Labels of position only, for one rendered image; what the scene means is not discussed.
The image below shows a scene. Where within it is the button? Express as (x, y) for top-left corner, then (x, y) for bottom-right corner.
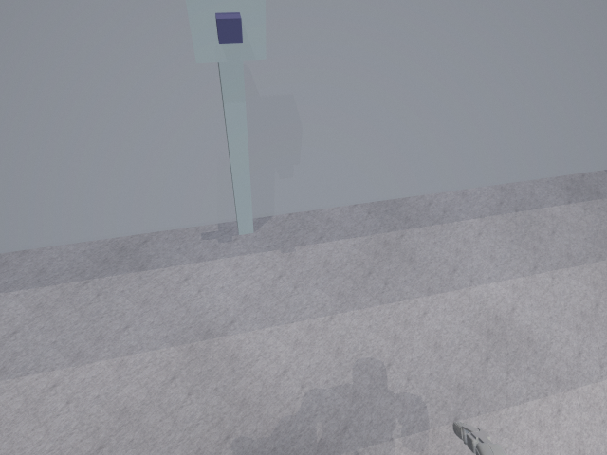
(215, 12), (243, 44)

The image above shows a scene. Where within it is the panel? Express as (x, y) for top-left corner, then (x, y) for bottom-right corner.
(186, 0), (267, 235)

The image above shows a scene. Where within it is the right robot hand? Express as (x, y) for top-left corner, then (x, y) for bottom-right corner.
(453, 422), (506, 455)

